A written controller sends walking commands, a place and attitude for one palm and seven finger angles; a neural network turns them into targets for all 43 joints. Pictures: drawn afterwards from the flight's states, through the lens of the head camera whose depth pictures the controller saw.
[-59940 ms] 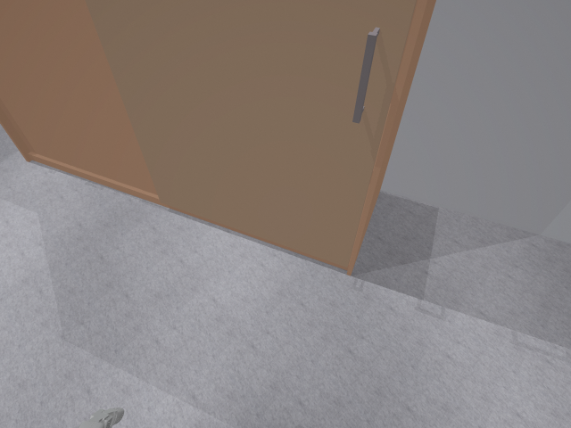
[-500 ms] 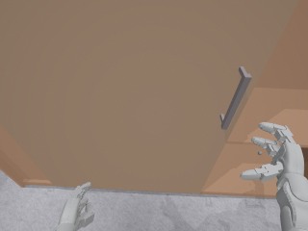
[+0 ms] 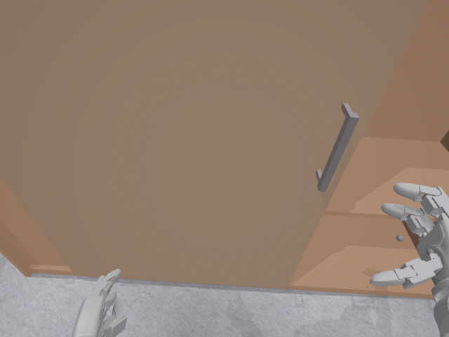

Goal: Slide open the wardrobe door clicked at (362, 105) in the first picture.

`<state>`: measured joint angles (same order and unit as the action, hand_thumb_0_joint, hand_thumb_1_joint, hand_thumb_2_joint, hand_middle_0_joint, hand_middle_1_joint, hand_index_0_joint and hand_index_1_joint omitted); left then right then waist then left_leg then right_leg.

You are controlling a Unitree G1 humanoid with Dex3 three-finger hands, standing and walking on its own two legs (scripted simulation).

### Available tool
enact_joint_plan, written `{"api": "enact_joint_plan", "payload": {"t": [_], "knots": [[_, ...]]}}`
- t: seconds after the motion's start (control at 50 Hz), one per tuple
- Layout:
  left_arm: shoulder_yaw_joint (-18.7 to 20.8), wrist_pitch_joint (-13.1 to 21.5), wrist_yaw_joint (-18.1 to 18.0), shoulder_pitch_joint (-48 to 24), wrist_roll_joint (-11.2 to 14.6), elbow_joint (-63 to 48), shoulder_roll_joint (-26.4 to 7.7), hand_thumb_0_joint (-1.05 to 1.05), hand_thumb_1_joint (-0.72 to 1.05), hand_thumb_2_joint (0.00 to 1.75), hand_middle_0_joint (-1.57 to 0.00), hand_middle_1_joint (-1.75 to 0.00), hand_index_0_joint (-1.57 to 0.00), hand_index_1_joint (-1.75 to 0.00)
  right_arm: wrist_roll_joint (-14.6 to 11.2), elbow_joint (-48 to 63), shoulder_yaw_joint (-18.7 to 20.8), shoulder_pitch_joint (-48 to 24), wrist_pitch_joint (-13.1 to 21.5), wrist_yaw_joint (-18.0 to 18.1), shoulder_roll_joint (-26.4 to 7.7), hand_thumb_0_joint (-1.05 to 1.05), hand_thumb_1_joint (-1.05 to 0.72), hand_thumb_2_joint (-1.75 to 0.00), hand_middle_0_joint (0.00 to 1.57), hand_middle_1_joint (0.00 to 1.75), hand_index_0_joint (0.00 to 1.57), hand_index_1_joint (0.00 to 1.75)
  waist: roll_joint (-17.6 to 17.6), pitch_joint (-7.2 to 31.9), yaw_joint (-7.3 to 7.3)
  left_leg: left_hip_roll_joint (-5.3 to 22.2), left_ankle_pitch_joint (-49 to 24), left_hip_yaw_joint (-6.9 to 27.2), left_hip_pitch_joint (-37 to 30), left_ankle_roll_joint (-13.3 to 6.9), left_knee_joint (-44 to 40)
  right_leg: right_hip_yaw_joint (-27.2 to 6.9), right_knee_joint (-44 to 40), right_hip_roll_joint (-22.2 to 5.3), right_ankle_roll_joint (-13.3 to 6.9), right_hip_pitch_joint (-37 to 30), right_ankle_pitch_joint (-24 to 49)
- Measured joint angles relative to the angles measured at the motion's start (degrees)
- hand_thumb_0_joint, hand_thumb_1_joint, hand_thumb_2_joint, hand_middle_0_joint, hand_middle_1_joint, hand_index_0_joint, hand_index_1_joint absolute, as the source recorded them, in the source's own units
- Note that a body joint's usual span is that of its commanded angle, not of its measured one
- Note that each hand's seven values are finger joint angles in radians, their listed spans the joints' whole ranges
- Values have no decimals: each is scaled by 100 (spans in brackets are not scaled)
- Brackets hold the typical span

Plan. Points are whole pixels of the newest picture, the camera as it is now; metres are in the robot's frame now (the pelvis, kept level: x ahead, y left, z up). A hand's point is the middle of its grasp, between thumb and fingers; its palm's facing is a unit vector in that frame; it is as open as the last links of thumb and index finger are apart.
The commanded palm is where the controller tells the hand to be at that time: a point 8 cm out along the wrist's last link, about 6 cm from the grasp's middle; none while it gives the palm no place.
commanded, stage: draw the hand back to the body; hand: right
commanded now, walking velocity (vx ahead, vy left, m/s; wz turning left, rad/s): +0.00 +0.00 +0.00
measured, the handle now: (333, 150) +0.48 -0.23 +0.10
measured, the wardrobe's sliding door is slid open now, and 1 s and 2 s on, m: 0.68 0.68 0.68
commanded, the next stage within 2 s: step back with the hand held close in 1.02 s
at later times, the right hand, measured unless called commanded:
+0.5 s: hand (430, 230) +0.23 -0.27 +0.17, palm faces +0.43 +0.84 -0.33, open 10.2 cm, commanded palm +0.18 -0.31 +0.18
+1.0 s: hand (427, 243) +0.20 -0.24 +0.18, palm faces +0.45 +0.82 -0.36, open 7.5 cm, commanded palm +0.16 -0.28 +0.19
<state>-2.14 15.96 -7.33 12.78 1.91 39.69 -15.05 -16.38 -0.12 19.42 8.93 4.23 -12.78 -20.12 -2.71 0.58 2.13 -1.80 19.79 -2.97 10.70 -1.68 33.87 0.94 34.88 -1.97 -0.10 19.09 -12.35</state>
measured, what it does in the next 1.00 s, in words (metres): stands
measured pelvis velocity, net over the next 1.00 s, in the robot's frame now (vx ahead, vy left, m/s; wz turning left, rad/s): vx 0.02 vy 0.01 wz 0.01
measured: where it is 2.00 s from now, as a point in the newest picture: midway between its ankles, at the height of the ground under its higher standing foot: outside the picture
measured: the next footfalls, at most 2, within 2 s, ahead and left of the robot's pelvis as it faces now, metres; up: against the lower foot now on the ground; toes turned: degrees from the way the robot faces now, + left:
none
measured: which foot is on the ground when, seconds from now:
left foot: down 0.00-1.00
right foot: down 0.00-1.00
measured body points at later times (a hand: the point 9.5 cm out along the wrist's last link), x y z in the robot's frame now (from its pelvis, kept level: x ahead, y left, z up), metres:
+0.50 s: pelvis +0.03 -0.01 +0.02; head +0.00 +0.00 +0.47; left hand +0.22 +0.20 -0.06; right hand +0.20 -0.31 +0.19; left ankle -0.01 +0.10 -0.73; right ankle +0.07 -0.12 -0.73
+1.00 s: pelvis +0.02 +0.01 +0.02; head -0.02 +0.03 +0.46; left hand +0.21 +0.24 -0.06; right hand +0.17 -0.28 +0.20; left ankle -0.01 +0.10 -0.73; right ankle +0.07 -0.12 -0.73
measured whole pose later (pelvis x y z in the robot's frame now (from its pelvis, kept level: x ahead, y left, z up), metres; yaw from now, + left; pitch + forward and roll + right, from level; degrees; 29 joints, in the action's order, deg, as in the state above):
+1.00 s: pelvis +0.02 +0.01 +0.02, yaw +1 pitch -8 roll +0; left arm -0.6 9.0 -4.9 10.5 -1.3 40.8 -13.1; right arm -4.5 23.6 18.3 27.8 6.0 6.9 -19.1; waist -3.5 -1.7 3.8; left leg -2.4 14.9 -1.8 -2.3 -2.3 20.0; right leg 1.9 22.3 -2.3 0.7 6.1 -8.6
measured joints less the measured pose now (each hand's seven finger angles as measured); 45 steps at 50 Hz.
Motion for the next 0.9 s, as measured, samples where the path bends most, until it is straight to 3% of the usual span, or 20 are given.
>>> {"api": "enact_joint_plan", "payload": {"t": [0.04, 0.1, 0.18, 0.26, 0.5, 0.72, 0.9], "knots": [[-12, -29, 19, -127, -83, 1, 57, 1, 90, 89, -21, -30, -20, -30, 312, 251, -51, 187, 60, 607, 14, -1, 44, -25, 25, 108, 25, 108, -17, -57, -37, -6, -101, 9, -118, 12, -188, 6, -143, -2, -8, -103, 69], [-14, -104, 66, -227, -151, -20, 140, 1, 90, 89, -21, -30, -20, -30, 660, 618, -102, 548, 110, 1238, 69, -1, 35, -29, 25, 104, 24, 104, -1, -140, -17, 7, -221, 54, -269, 41, -431, 53, -374, 12, -33, -266, 163], [-22, -201, 115, -218, -213, 25, 192, 1, 90, 89, -21, -30, -20, -30, 962, 1054, -222, 939, 125, 1709, 145, -1, 23, -36, 24, 96, 24, 96, 48, -197, 120, 57, -317, 101, -509, 78, -710, 106, -660, 67, -67, -520, 246], [-44, -288, 139, -242, -261, 128, 204, 1, 90, 89, -21, -30, -21, -30, 1137, 1295, -312, 1026, 105, 1947, 204, -1, 9, -42, 24, 88, 24, 88, 62, -249, 233, 118, -371, 113, -756, 113, -935, 125, -879, 133, -101, -763, 294], [-42, -546, 308, -358, -341, 36, 312, 1, 90, 89, -21, -30, -21, -30, 1208, 2040, -202, 1496, 52, 1965, 73, 0, -34, -63, 23, 63, 22, 63, 68, -193, 172, 158, -447, 242, -1162, 129, -1337, 255, -1275, 168, -102, -1214, 320], [85, -705, 342, -267, -334, 27, 188, 1, 90, 89, -21, -30, -21, -30, 1190, 2520, -8, 1875, 76, 1951, 18, 1, -72, -82, 22, 40, 21, 40, -17, -160, 207, 72, -437, 190, -1250, 57, -1383, 192, -1239, 90, -26, -1251, 286], [141, -751, 277, -249, -315, 86, 201, 1, 90, 89, -21, -30, -20, -30, 1188, 2320, -54, 1846, 100, 1958, 95, 1, -86, -88, 21, 32, 21, 32, -30, -215, 195, -22, -473, 139, -1270, -33, -1378, 128, -1267, 5, 55, -1277, 357]]}}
